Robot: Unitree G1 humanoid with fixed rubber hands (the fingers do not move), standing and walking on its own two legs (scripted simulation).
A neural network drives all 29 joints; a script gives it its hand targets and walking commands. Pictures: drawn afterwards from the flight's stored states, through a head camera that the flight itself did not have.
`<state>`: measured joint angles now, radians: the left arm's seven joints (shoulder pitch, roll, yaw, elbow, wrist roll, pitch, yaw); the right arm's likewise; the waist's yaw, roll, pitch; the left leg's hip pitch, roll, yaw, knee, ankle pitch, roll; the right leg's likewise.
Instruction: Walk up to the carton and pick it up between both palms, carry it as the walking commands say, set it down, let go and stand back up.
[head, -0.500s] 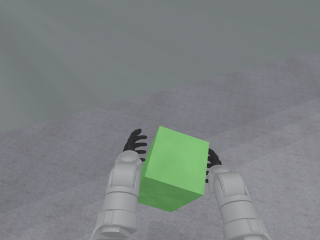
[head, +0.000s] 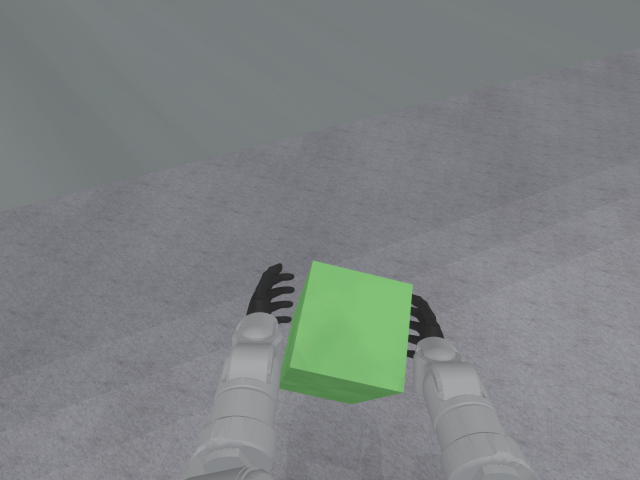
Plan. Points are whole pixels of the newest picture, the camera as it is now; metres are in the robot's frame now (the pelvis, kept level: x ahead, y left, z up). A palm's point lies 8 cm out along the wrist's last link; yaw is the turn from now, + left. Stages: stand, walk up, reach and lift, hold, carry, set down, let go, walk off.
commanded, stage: set down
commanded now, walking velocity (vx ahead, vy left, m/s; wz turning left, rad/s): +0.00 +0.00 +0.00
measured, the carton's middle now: (334, 343) +0.35 +0.01 -0.11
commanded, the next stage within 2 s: none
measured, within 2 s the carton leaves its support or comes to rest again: neither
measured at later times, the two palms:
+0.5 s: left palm (257, 380) +0.29 +0.13 -0.12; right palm (405, 389) +0.28 -0.09 -0.13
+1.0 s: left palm (282, 381) +0.32 +0.10 -0.19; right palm (404, 395) +0.29 -0.11 -0.20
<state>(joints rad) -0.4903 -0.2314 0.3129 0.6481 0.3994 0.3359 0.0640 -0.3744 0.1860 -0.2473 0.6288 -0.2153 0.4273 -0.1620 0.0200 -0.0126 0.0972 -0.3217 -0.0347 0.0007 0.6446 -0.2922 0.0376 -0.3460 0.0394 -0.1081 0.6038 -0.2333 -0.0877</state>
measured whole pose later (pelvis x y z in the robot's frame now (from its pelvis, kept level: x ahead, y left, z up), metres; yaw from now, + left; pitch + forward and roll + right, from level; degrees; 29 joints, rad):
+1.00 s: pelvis -0.02 +0.01 -0.04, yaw +1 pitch +26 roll +1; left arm -0.59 -0.11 0.10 0.85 0.19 -0.16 0.24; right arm -0.51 0.13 -0.17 0.80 -0.14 -0.19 -0.24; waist -0.03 0.04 0.17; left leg -1.03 -0.07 0.00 0.83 -0.26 0.04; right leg -1.06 0.03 -0.06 0.80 -0.21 -0.07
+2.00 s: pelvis -0.06 +0.01 -0.17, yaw +2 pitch +41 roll +0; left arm -1.03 -0.09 0.22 0.85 0.21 -0.05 0.31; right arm -0.98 0.11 -0.30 0.84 -0.20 -0.06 -0.27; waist -0.03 0.03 0.17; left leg -1.72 -0.08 0.00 1.42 -0.41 0.03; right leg -1.75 0.05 -0.06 1.37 -0.35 -0.06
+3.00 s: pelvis -0.07 +0.01 -0.28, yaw +1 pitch +41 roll +0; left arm -1.31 -0.03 0.27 0.90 0.20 0.04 0.27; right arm -1.37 0.04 -0.33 0.98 -0.21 0.00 -0.22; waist -0.03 0.03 0.33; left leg -2.02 -0.10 0.01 1.85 -0.54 0.01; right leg -2.06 0.08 -0.07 1.81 -0.47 -0.06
